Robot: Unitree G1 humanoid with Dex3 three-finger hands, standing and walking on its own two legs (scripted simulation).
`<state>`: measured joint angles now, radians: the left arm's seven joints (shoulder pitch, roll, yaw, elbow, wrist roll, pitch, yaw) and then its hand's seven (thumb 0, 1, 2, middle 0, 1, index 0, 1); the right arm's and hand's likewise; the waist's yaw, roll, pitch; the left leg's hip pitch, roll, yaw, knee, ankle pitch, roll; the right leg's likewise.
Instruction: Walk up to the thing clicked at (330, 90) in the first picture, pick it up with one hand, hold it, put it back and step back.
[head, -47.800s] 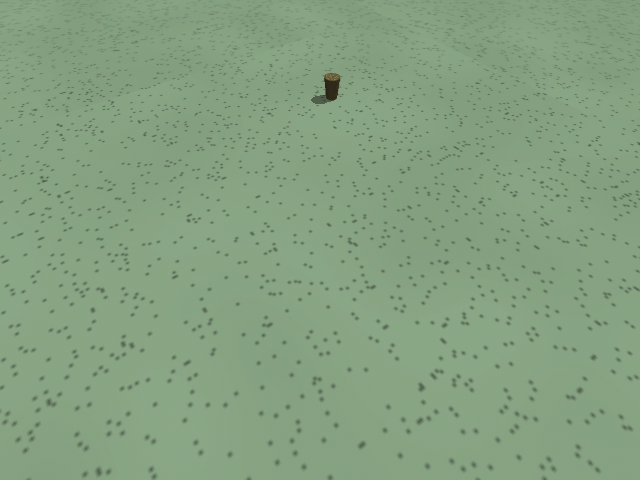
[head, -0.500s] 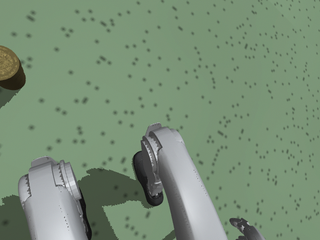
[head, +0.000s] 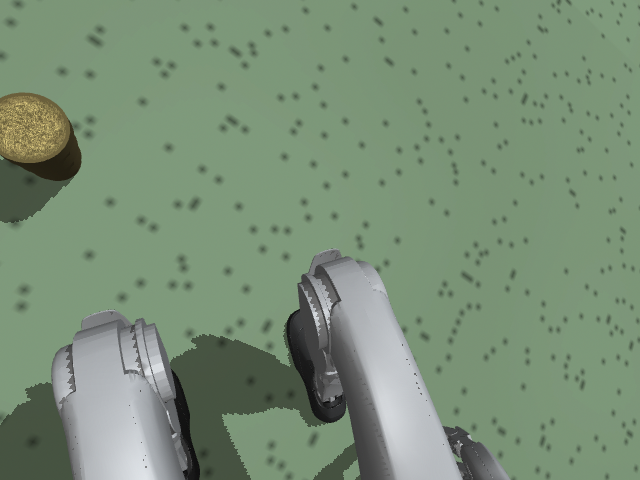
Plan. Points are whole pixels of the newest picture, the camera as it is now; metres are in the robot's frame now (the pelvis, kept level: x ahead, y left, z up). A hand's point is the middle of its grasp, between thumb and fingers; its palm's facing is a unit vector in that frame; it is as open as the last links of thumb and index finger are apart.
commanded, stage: home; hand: left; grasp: from the side
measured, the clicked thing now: (44, 145) +0.56 +0.24 -0.29
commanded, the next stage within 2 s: none
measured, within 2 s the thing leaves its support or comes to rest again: neither
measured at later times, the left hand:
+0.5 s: hand out of the picture +0.40 +0.26 +0.06, palm faces -0.23 -0.69 -0.69, open 8.3 cm
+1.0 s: hand out of the picture +0.28 +0.20 +0.24, palm faces +0.20 -0.95 -0.24, open 7.4 cm
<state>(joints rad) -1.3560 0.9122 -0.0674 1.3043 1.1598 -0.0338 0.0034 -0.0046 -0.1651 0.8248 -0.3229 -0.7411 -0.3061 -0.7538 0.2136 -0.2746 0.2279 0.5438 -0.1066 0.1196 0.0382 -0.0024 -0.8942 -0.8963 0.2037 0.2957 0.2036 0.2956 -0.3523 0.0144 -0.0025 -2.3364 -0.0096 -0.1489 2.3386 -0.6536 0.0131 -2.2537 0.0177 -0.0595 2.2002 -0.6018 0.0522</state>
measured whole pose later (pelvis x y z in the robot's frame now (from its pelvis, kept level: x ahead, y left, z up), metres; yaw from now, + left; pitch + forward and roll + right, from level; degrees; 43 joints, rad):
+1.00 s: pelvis +0.06 -0.02 +0.33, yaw +10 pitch +17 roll -3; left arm 0.08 0.24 0.06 0.29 -0.04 0.38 0.09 0.01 0.90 0.90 -0.21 -0.30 -0.21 -0.30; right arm 0.22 -0.23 0.04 0.60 0.04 -0.10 -0.13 0.01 -0.90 -0.90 0.20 0.30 0.20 0.30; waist -0.08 0.04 -0.16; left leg -0.98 0.03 -0.08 1.21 -0.52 -0.03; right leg -0.95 0.00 -0.05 1.14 -0.49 0.01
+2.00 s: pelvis +0.09 -0.01 +0.36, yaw +11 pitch +9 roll -3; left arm 0.50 0.22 0.03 -0.12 -0.05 0.46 0.03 0.01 0.91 0.90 -0.20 -0.30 -0.20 -0.30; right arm 0.30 -0.22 0.04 0.53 0.01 -0.23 -0.18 0.01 -0.90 -0.90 0.20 0.30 0.20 0.30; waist -0.04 0.06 -0.16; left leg -0.70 0.03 -0.08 1.02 -0.49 -0.02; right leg -0.66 -0.01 -0.05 0.95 -0.46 0.02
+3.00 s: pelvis +0.10 +0.00 +0.36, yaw +10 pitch +10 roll -3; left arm 0.51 0.23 0.03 -0.14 -0.05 0.46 0.02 0.01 0.91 0.90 -0.20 -0.30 -0.20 -0.30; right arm 0.29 -0.22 0.03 0.53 0.01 -0.22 -0.17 0.01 -0.90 -0.90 0.20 0.30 0.20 0.30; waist -0.04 0.05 -0.16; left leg -0.70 0.03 -0.07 1.03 -0.51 -0.01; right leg -0.65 -0.01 -0.05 0.95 -0.47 0.03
